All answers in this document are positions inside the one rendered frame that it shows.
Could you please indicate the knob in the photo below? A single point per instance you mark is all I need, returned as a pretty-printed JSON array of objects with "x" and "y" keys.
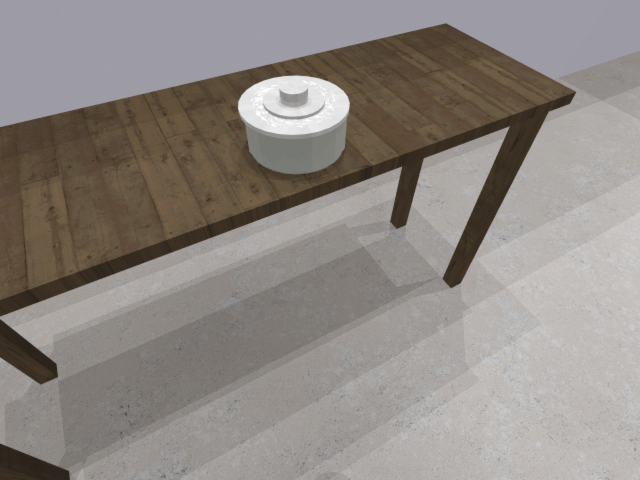
[{"x": 293, "y": 91}]

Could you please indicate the lid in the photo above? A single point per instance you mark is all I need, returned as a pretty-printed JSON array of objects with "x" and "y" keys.
[{"x": 261, "y": 108}]

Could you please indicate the table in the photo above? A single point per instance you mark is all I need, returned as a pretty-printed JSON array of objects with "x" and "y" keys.
[{"x": 91, "y": 192}]

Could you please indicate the pot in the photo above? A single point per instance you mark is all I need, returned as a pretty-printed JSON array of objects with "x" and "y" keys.
[{"x": 297, "y": 156}]

